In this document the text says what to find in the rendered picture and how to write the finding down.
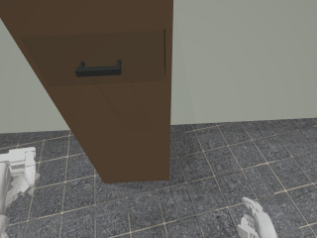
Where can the cabinet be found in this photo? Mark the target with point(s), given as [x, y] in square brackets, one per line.
[123, 128]

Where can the drawer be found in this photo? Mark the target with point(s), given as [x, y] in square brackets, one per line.
[58, 55]

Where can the handle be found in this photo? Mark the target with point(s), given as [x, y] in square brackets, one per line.
[82, 71]

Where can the left robot forearm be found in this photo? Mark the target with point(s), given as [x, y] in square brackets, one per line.
[4, 222]

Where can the left robot hand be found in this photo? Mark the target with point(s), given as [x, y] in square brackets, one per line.
[19, 164]

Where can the right robot hand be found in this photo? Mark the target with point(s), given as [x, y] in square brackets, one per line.
[258, 227]

